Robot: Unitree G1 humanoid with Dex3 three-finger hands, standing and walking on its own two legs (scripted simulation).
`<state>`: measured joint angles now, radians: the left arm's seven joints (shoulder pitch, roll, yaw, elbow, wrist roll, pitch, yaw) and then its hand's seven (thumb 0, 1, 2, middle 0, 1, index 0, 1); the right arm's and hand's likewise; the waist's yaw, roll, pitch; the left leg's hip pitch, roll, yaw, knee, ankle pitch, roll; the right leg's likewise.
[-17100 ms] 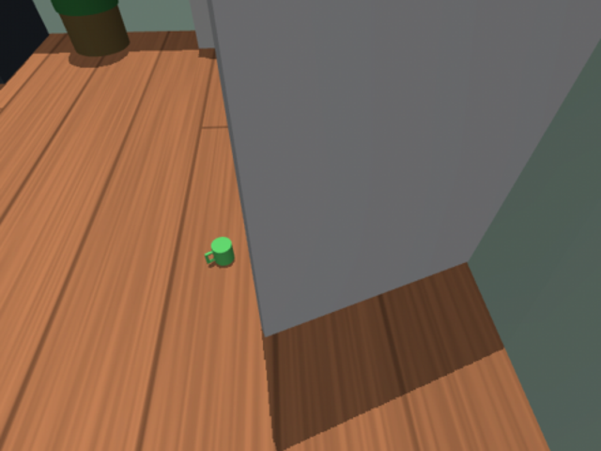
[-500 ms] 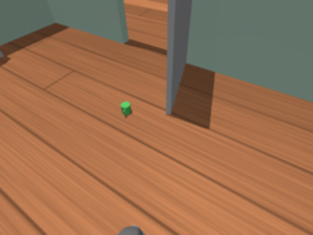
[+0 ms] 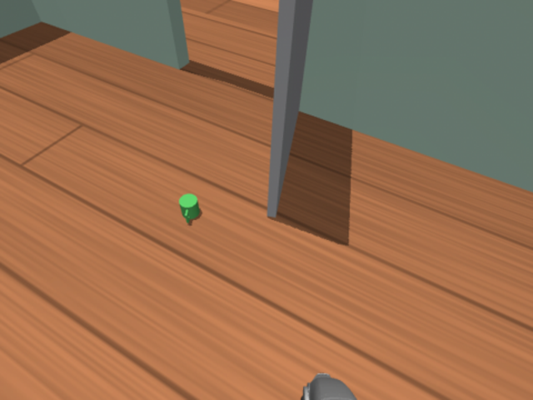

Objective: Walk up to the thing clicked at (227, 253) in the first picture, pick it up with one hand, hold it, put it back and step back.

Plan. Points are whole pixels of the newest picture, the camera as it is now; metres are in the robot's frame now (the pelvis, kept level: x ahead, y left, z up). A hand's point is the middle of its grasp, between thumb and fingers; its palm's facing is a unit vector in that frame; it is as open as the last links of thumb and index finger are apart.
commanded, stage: walk up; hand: left
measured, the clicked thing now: (188, 209) +1.01 +0.32 -0.73
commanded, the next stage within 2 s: none
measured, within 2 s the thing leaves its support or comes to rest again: neither
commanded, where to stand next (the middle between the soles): +0.68 +0.02 m, yaw +1 degrees
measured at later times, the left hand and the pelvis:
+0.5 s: hand (96, 353) +0.24 +0.30 -0.16, palm faces +0.02 -0.93 -0.36, open 7.4 cm; pelvis +0.24 +0.02 -0.02, yaw +2 degrees
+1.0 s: hand (143, 211) +0.53 +0.28 -0.14, palm faces -0.06 -0.92 -0.39, open 7.4 cm; pelvis +0.42 +0.01 -0.02, yaw -1 degrees
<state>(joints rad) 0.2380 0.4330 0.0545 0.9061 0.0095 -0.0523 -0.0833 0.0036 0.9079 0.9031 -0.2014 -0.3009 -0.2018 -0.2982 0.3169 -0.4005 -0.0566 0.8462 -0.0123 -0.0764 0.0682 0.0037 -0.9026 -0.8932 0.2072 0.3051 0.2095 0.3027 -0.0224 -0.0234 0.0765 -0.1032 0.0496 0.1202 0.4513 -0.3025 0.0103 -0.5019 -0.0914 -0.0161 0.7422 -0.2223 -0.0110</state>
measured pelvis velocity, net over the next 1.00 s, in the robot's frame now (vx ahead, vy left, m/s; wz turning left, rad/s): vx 0.42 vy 0.01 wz -0.01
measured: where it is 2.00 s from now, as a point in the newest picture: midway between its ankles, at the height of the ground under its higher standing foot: (251, 294)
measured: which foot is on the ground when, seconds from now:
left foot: down 0.00-0.10, up 0.12-0.46, down 0.48-0.96, up 0.98-1.00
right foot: up 0.00-0.08, down 0.10-0.50, up 0.52-0.92, down 0.94-1.00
